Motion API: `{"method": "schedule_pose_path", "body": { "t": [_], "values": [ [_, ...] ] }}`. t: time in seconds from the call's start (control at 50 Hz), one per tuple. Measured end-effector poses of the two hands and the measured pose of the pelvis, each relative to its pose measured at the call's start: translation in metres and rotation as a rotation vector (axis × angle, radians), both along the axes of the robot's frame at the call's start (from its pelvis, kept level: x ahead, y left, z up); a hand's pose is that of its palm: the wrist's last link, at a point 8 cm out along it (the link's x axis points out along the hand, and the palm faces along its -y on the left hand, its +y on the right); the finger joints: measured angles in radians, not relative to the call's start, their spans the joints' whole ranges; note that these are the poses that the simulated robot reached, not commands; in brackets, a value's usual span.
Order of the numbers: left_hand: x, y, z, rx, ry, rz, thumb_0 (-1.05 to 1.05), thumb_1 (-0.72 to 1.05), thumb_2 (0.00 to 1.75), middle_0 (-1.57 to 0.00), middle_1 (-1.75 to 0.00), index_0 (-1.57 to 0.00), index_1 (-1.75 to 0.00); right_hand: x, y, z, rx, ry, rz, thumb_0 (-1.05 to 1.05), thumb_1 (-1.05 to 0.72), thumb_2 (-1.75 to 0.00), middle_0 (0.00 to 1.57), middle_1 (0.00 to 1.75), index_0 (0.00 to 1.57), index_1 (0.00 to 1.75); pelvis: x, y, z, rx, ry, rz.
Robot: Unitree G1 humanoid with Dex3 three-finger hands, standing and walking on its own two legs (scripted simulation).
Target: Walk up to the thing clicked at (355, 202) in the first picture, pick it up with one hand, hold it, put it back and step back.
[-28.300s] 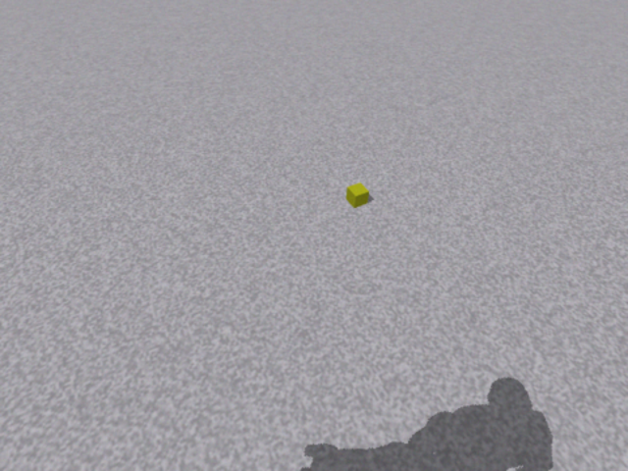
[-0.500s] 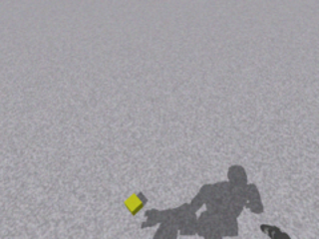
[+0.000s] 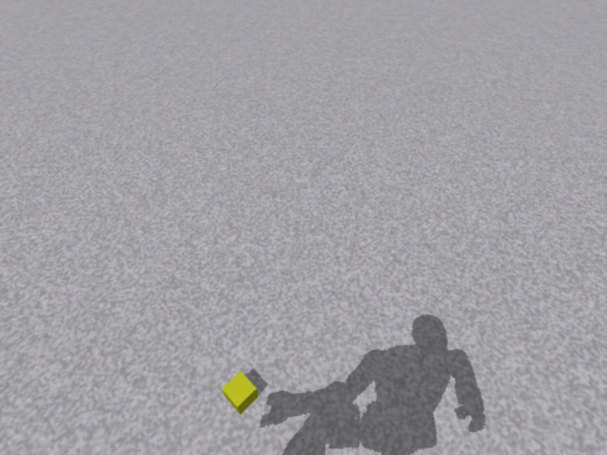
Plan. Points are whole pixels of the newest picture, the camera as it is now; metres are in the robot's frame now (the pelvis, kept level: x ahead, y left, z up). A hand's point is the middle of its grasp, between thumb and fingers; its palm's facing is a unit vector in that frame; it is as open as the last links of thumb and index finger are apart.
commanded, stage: walk up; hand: left
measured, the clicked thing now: (240, 392) +0.46 +0.19 -0.74
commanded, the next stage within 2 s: none
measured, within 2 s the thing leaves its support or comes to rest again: neither
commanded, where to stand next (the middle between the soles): +0.08 -0.04 m, yaw -3 degrees
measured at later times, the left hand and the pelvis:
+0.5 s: hand out of the picture +0.09 +0.28 -0.16, palm faces -0.01 -0.91 -0.42, open 7.3 cm; pelvis -0.02 +0.00 -0.01, yaw +0 degrees
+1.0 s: hand out of the picture -0.05 +0.31 -0.16, palm faces +0.08 -0.90 -0.42, open 7.3 cm; pelvis -0.05 +0.02 -0.02, yaw +4 degrees
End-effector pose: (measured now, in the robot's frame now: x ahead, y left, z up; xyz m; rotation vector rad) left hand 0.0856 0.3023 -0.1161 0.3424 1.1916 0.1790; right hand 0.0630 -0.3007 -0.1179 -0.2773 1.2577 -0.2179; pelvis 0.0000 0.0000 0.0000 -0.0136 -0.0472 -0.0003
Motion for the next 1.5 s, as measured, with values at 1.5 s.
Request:
{"method": "schedule_pose_path", "body": {
  "t": [1.5],
  "values": [
    [-0.006, 0.006, 0.003, 0.034, -0.113, 0.003, 0.00, 0.91, 0.90, -0.20, -0.30, -0.21, -0.30, 0.007, 0.014, -0.027, -0.019, -0.047, 0.100, 0.01, -0.90, -0.90, 0.20, 0.30, 0.20, 0.30, -0.035, 0.011, -0.020, 0.032, -0.003, 0.063]
  ]
}}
